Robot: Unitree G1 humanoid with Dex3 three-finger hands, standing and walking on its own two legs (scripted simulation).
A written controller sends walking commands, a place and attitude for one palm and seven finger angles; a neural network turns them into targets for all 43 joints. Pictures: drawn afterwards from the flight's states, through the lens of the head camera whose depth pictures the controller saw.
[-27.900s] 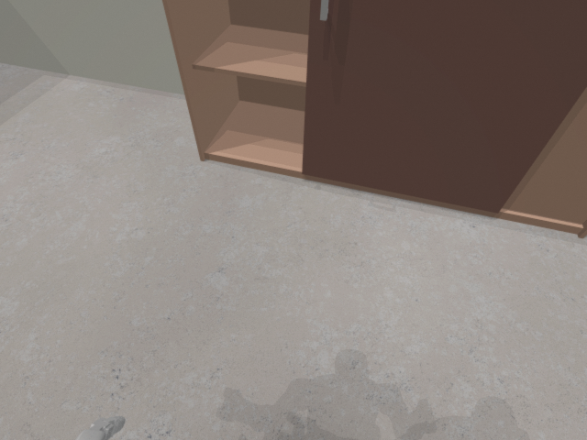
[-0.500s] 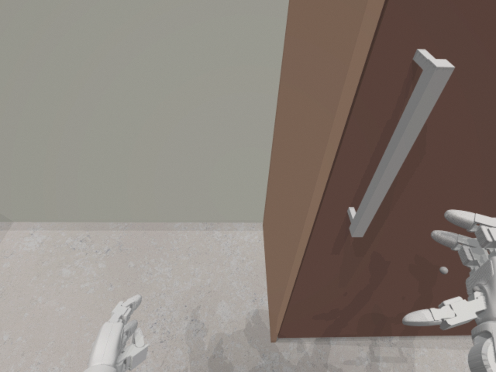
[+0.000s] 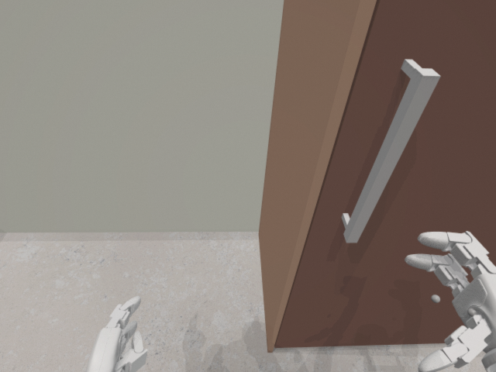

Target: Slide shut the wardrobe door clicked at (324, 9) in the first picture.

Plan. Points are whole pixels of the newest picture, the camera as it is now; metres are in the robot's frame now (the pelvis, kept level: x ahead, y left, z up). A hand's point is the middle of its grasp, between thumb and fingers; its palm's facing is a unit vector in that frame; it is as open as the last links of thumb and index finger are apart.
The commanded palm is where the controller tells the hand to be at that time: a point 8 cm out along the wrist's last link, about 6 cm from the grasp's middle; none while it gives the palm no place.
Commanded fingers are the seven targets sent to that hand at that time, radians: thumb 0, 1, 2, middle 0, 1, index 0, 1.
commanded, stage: draw the hand back to the body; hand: right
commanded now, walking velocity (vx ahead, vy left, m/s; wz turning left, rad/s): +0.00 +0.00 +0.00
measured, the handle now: (375, 167) +0.37 -0.18 +0.19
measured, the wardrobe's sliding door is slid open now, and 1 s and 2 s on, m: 0.00 0.00 0.00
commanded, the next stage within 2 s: step back with the hand held close in 1.40 s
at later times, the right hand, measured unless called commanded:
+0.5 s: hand (472, 292) +0.19 -0.26 +0.15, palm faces +0.38 +0.87 -0.31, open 13.8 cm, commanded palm +0.14 -0.29 +0.17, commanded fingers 0.00 0.01 -0.46 0.23 0.83 0.23 0.83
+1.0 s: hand (474, 257) +0.22 -0.26 +0.18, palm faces +0.42 +0.83 -0.37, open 9.0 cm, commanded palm +0.17 -0.30 +0.20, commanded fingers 0.00 -0.90 -0.90 0.20 0.30 0.20 0.30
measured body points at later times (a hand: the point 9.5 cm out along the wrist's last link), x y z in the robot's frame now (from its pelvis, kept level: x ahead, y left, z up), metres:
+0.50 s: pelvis +0.00 +0.00 +0.01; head -0.03 +0.00 +0.46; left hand +0.19 +0.21 -0.04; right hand +0.16 -0.30 +0.17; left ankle +0.00 +0.13 -0.72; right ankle +0.03 -0.13 -0.72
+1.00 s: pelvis +0.02 -0.01 +0.02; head +0.00 +0.00 +0.47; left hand +0.20 +0.22 -0.05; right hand +0.19 -0.31 +0.20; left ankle +0.00 +0.13 -0.72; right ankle +0.03 -0.13 -0.72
